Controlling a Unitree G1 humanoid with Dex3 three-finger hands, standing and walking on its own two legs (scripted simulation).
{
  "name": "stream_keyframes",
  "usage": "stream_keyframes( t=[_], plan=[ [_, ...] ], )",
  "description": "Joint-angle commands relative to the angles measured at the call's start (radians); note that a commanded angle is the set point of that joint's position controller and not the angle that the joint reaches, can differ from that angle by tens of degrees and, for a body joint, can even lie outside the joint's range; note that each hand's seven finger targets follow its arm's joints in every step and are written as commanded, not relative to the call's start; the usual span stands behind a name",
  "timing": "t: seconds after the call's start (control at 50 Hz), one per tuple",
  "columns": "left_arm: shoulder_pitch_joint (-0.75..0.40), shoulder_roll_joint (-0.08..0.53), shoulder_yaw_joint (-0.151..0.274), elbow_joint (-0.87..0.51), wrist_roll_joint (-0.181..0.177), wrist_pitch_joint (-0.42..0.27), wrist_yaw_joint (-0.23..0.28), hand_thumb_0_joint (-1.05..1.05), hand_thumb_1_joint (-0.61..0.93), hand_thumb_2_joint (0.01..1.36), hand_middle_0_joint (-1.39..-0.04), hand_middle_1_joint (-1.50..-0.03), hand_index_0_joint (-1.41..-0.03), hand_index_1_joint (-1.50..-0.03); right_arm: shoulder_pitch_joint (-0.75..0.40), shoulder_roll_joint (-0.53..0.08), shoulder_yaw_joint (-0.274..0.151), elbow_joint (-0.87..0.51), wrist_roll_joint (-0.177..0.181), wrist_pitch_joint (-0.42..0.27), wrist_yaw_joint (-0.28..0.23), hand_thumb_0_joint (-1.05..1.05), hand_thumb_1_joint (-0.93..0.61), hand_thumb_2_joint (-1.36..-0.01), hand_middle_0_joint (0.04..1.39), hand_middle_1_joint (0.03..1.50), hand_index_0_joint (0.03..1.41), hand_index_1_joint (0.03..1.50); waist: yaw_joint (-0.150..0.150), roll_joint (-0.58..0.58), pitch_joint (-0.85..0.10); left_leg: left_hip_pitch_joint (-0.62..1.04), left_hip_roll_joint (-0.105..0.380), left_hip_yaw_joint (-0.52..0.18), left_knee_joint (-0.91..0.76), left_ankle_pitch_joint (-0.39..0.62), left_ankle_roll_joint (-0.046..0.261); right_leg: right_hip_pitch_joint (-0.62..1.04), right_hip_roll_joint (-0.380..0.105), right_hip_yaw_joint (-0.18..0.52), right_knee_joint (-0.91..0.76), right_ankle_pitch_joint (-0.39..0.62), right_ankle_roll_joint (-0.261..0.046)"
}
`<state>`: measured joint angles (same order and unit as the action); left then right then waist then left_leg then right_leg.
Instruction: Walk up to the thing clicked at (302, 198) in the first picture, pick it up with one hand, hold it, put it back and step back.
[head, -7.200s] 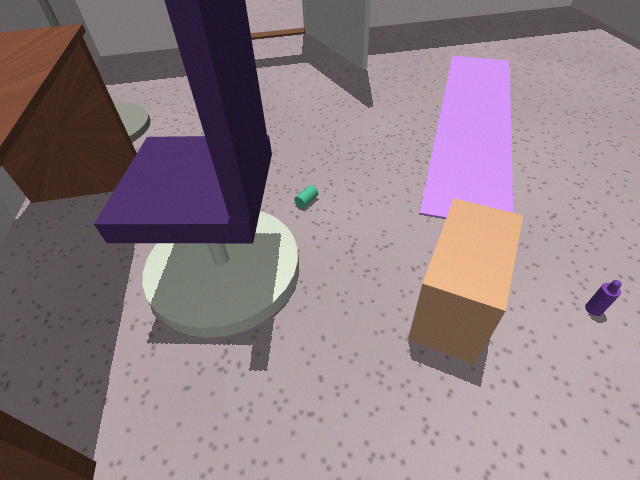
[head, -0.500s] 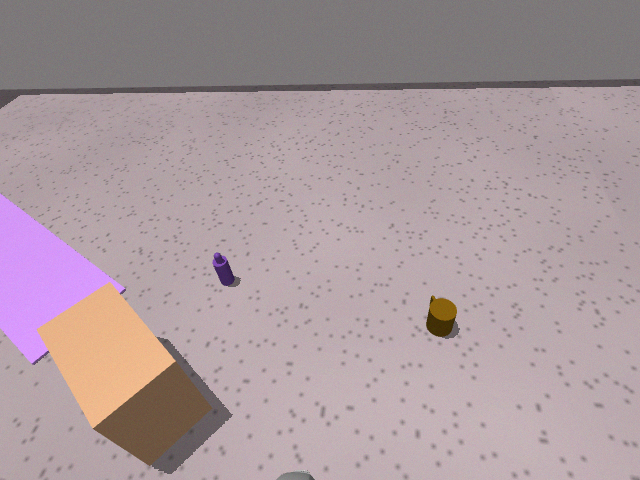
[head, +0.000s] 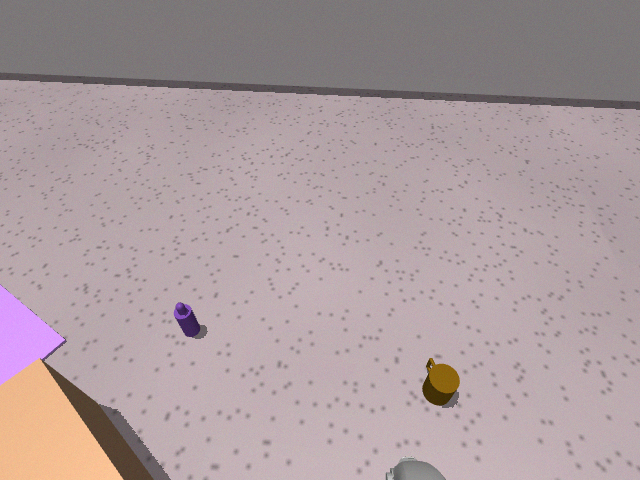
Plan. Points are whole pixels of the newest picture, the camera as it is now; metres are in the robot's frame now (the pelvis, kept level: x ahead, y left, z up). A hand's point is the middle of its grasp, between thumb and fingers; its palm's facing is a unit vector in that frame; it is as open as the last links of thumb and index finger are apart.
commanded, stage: walk up
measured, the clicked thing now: out of the picture -0.09 +1.41 -0.74
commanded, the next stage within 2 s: none
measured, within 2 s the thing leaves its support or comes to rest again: neither
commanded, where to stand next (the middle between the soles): +0.92 +0.04 m, yaw +1 degrees
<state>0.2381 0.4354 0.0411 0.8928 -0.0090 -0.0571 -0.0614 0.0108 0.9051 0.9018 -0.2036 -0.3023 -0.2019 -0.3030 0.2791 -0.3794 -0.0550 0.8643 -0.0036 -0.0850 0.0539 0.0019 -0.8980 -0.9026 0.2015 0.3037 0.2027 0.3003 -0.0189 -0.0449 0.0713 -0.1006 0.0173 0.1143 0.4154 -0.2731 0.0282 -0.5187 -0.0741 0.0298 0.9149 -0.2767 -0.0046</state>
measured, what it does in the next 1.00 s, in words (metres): walks ahead: right foot, then left foot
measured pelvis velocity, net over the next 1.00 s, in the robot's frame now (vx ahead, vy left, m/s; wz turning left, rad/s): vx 0.46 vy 0.02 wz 0.02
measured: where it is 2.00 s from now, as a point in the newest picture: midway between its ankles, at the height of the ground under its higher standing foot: (319, 308)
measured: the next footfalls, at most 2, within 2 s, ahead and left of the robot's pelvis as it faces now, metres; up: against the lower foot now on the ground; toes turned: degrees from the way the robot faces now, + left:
right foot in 0.16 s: +0.27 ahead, -0.15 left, +0.00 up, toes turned -5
left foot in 0.64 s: +0.47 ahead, +0.12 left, +0.00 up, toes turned +7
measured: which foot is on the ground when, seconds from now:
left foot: down 0.00-0.20, up 0.22-0.62, down 0.64-1.00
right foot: up 0.00-0.14, down 0.16-0.68, up 0.70-1.00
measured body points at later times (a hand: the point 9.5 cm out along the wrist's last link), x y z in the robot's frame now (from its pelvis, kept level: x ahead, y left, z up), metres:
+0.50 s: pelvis +0.25 -0.03 +0.00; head +0.26 -0.05 +0.45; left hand +0.27 +0.29 -0.10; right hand +0.34 -0.35 -0.12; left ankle +0.36 +0.13 -0.69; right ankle +0.23 -0.14 -0.74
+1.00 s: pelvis +0.46 +0.02 +0.00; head +0.48 +0.04 +0.45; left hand +0.53 +0.34 -0.12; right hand +0.51 -0.29 -0.10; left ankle +0.44 +0.12 -0.74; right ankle +0.58 -0.14 -0.69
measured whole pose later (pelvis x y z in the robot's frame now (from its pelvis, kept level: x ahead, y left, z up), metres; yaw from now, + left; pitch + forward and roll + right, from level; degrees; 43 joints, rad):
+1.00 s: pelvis +0.46 +0.02 +0.00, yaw +1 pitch -3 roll +0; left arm 0.27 0.43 0.05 0.89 0.00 -0.03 -0.06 0.01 0.91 0.90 -0.20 -0.30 -0.20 -0.30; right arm 0.34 -0.38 -0.05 0.85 -0.01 -0.09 0.05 0.00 -0.90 -0.90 0.20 0.30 0.20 0.30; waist -0.02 -0.05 0.09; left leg -0.09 0.00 0.12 0.41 -0.27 0.04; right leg -0.53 -0.09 0.02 0.83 -0.21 0.00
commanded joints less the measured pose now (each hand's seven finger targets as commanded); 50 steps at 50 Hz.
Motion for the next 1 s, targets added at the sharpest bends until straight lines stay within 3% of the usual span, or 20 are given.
stream_keyframes(
  t=[0.0,0.08,0.14,0.16,0.18,0.2,0.22,0.26,0.32,0.44,0.52,0.56,0.6,0.62,0.64,0.66,0.68,0.76,0.9,0.98],
  plan=[
    [-0.050,0.140,0.055,-0.074,0.018,-0.028,-0.020,0.000,0.900,0.900,-0.200,-0.300,-0.200,-0.300,-0.017,-0.276,-0.083,-0.084,-0.002,-0.032,-0.005,0.000,-0.900,-0.900,0.200,0.300,0.200,0.300,-0.005,0.183,0.035,-0.093,0.216,-0.091,-0.164,0.288,0.181,0.087,-0.037,-0.052,-0.257,0.165,0.005],
    [-0.030,0.148,0.073,-0.050,0.018,-0.028,-0.018,0.000,0.900,0.900,-0.200,-0.300,-0.200,-0.300,-0.023,-0.282,-0.083,-0.095,0.005,-0.019,-0.006,0.000,-0.900,-0.900,0.200,0.300,0.200,0.300,0.022,0.169,-0.020,-0.146,0.216,-0.106,-0.072,0.154,0.150,0.254,0.011,-0.105,-0.291,0.208,-0.025],
    [0.146,0.210,0.107,-0.011,0.024,-0.042,0.001,0.000,0.900,0.900,-0.200,-0.300,-0.200,-0.300,0.011,-0.232,-0.063,-0.106,0.000,-0.013,-0.011,0.000,-0.900,-0.900,0.200,0.300,0.200,0.300,0.125,-0.011,-0.143,-0.205,0.126,-0.039,0.353,0.336,0.090,0.561,0.039,-0.094,-0.375,0.072,-0.073],
    [0.239,0.289,0.134,-0.004,0.030,-0.051,0.016,0.000,0.900,0.900,-0.200,-0.300,-0.200,-0.300,0.097,-0.162,-0.039,-0.111,0.004,-0.014,-0.010,0.000,-0.900,-0.900,0.200,0.300,0.200,0.300,0.148,-0.233,-0.226,-0.343,0.026,-0.003,0.651,0.100,0.046,0.690,-0.155,0.204,-0.472,-0.069,-0.121],
    [0.233,0.342,0.134,-0.026,0.019,-0.055,0.020,0.000,0.900,0.900,-0.200,-0.300,-0.200,-0.300,0.117,-0.192,-0.041,-0.112,0.011,-0.007,-0.014,0.000,-0.900,-0.900,0.200,0.300,0.200,0.300,0.128,-0.248,-0.192,-0.537,-0.062,-0.063,0.795,-0.242,0.018,0.751,-0.358,0.588,-0.620,-0.073,-0.219],
    [0.189,0.347,0.131,-0.034,0.001,-0.051,0.025,0.000,0.900,0.900,-0.200,-0.300,-0.200,-0.300,0.079,-0.270,-0.055,-0.093,0.005,0.000,-0.025,0.000,-0.900,-0.900,0.200,0.300,0.200,0.300,0.133,-0.173,-0.165,-0.561,-0.017,-0.141,0.863,-0.257,0.015,0.699,-0.391,0.672,-0.646,-0.055,-0.275],
    [0.145,0.313,0.121,-0.047,-0.007,-0.048,0.031,0.000,0.900,0.900,-0.200,-0.300,-0.200,-0.300,0.032,-0.274,-0.059,-0.079,0.005,0.001,-0.029,0.000,-0.900,-0.900,0.200,0.300,0.200,0.300,0.122,-0.098,-0.101,-0.550,0.017,-0.196,0.882,-0.203,0.015,0.583,-0.359,0.571,-0.656,-0.024,-0.271],
    [0.068,0.256,0.100,-0.055,-0.002,-0.052,0.039,0.000,0.900,0.900,-0.200,-0.300,-0.200,-0.300,0.030,-0.243,-0.056,-0.057,0.027,0.006,-0.020,0.000,-0.900,-0.900,0.200,0.300,0.200,0.300,0.063,-0.072,-0.020,-0.467,0.042,-0.238,0.800,-0.086,0.025,0.406,-0.232,0.276,-0.654,0.130,-0.183],
    [0.025,0.211,0.086,-0.071,0.004,-0.062,0.036,0.000,0.900,0.900,-0.200,-0.300,-0.200,-0.300,0.091,-0.217,-0.055,-0.035,0.011,0.025,-0.002,0.000,-0.900,-0.900,0.200,0.300,0.200,0.300,0.015,-0.095,-0.018,-0.390,0.039,-0.194,0.662,0.001,0.006,0.323,-0.144,0.079,-0.664,0.200,-0.170],
    [0.055,0.237,0.098,-0.101,0.019,-0.072,0.033,0.000,0.900,0.900,-0.200,-0.300,-0.200,-0.300,-0.047,-0.199,-0.065,-0.076,-0.014,0.033,0.024,0.000,-0.900,-0.900,0.200,0.300,0.200,0.300,0.047,-0.069,0.022,-0.457,0.084,-0.163,0.364,0.096,-0.043,0.340,-0.187,0.030,-0.725,-0.012,-0.208],
    [0.090,0.243,0.097,-0.090,0.018,-0.066,0.031,0.000,0.900,0.900,-0.200,-0.300,-0.200,-0.300,-0.128,-0.183,-0.061,-0.094,-0.019,0.016,0.035,0.000,-0.900,-0.900,0.200,0.300,0.200,0.300,0.072,-0.064,0.002,-0.364,0.083,-0.098,0.184,0.160,-0.019,0.391,-0.188,-0.014,-0.633,0.170,-0.180],
    [0.079,0.259,0.098,-0.094,0.018,-0.061,0.033,0.000,0.900,0.900,-0.200,-0.300,-0.200,-0.300,-0.112,-0.198,-0.070,-0.087,-0.019,0.013,0.035,0.000,-0.900,-0.900,0.200,0.300,0.200,0.300,0.054,-0.051,-0.025,-0.273,0.082,-0.084,0.167,0.149,0.006,0.371,-0.214,0.003,-0.596,0.162,-0.175],
    [0.044,0.252,0.088,-0.103,0.020,-0.054,0.037,0.000,0.900,0.900,-0.200,-0.300,-0.200,-0.300,0.014,-0.227,-0.087,-0.041,-0.023,0.009,0.027,0.000,-0.900,-0.900,0.200,0.300,0.200,0.300,-0.027,0.031,-0.067,-0.075,0.044,-0.060,0.130,0.126,0.027,0.298,-0.178,-0.035,-0.440,0.222,-0.150],
    [0.070,0.206,0.073,-0.107,0.022,-0.049,0.040,0.000,0.900,0.900,-0.200,-0.300,-0.200,-0.300,0.155,-0.275,-0.104,0.001,-0.034,0.001,0.016,0.000,-0.900,-0.900,0.200,0.300,0.200,0.300,-0.089,0.152,-0.153,0.117,0.038,-0.094,0.110,0.042,0.061,0.228,-0.103,-0.092,-0.170,0.283,-0.119],
    [0.149,0.123,0.044,-0.107,0.013,-0.044,0.038,0.000,0.900,0.900,-0.200,-0.300,-0.200,-0.300,0.230,-0.354,-0.129,0.006,-0.044,-0.004,0.001,0.000,-0.900,-0.900,0.200,0.300,0.200,0.300,-0.104,0.385,-0.201,0.264,0.198,-0.354,0.016,-0.139,0.112,0.022,0.012,-0.143,0.123,0.054,-0.071],
    [0.199,0.131,0.046,-0.097,0.002,-0.035,0.042,0.000,0.900,0.900,-0.200,-0.300,-0.200,-0.300,0.186,-0.389,-0.130,-0.037,-0.026,-0.009,-0.007,0.000,-0.900,-0.900,0.200,0.300,0.200,0.300,-0.067,0.375,-0.197,0.309,0.377,-0.769,-0.143,-0.252,0.179,-0.152,0.136,-0.076,0.231,-0.253,-0.048],
    [0.154,0.225,0.062,-0.073,0.012,-0.026,0.055,0.000,0.900,0.900,-0.200,-0.300,-0.200,-0.300,0.139,-0.384,-0.133,-0.048,0.003,-0.005,-0.004,0.000,-0.900,-0.900,0.200,0.300,0.200,0.300,-0.066,0.277,-0.169,0.243,0.419,-0.807,-0.154,-0.256,0.254,-0.159,0.058,0.012,0.317,-0.266,-0.060],
    [0.156,0.191,0.052,-0.033,-0.008,-0.022,0.036,0.000,0.900,0.900,-0.200,-0.300,-0.200,-0.300,0.030,-0.266,-0.076,-0.066,0.013,-0.015,-0.022,0.000,-0.900,-0.900,0.200,0.300,0.200,0.300,0.012,0.159,-0.025,-0.047,0.244,-0.303,-0.141,0.202,0.113,-0.010,-0.009,0.080,0.190,-0.055,-0.041],
    [0.057,0.154,0.053,-0.065,0.012,-0.003,0.009,0.000,0.900,0.900,-0.200,-0.300,-0.200,-0.300,0.054,-0.272,-0.080,-0.083,-0.001,-0.029,-0.025,0.000,-0.900,-0.900,0.200,0.300,0.200,0.300,-0.007,0.195,0.024,-0.029,0.230,-0.175,-0.189,0.280,0.171,-0.050,-0.026,0.013,-0.032,0.069,0.016],
    [-0.017,0.137,0.052,-0.089,0.018,-0.013,-0.005,0.000,0.900,0.900,-0.200,-0.300,-0.200,-0.300,0.039,-0.277,-0.079,-0.099,-0.002,-0.023,-0.020,0.000,-0.900,-0.900,0.200,0.300,0.200,0.300,-0.011,0.171,0.031,-0.058,0.227,-0.134,-0.149,0.270,0.179,0.049,-0.041,-0.041,-0.242,0.147,-0.003]
  ],
)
